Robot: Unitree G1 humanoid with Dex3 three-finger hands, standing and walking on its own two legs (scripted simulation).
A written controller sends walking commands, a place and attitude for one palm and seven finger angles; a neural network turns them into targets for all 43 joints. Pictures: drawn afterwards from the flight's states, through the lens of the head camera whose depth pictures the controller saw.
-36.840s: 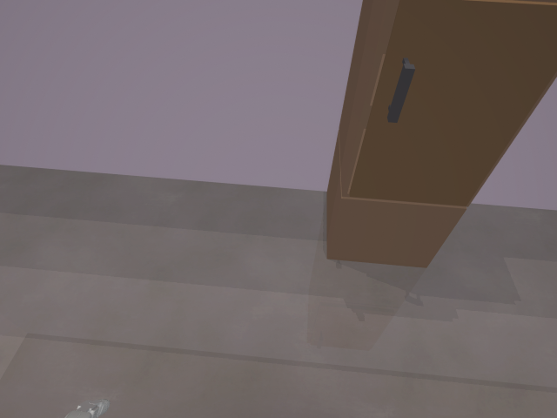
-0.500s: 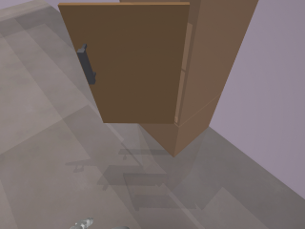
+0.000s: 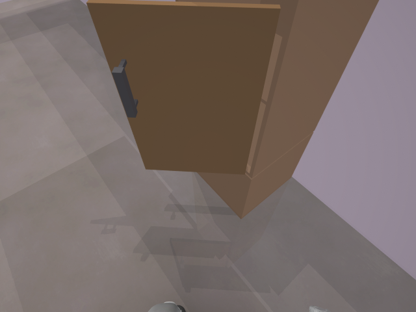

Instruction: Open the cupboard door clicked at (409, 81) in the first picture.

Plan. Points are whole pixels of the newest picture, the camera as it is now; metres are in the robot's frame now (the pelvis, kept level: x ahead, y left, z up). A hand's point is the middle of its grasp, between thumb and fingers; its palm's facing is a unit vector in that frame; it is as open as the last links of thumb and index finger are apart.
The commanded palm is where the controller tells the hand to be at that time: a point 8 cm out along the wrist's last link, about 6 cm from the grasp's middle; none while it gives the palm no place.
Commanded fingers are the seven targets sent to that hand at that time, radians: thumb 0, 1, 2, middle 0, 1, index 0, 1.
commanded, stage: come to a stop and stand still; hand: left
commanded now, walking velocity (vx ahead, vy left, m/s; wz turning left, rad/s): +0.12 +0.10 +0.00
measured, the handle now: (127, 89) +0.59 +0.25 +0.07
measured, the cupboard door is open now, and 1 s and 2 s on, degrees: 47 47 47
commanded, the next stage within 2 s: look again from close up in 0.40 s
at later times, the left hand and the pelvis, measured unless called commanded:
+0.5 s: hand out of the picture +0.05 +0.18 -0.17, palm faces +0.00 -0.98 -0.21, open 7.4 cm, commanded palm none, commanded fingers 0.00 0.90 0.90 -0.20 -0.30 -0.20 -0.30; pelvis +0.01 -0.01 +0.01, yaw +0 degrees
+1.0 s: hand out of the picture +0.05 +0.21 -0.17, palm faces -0.02 -0.98 -0.22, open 7.4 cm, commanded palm none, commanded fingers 0.00 0.90 0.90 -0.20 -0.30 -0.20 -0.30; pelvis +0.02 +0.01 +0.01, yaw -1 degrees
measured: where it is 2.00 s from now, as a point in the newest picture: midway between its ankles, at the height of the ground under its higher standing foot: outside the picture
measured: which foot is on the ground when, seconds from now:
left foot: down 0.00-0.02, up 0.04-0.22, down 0.24-1.00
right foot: up 0.00-0.00, down 0.02-1.00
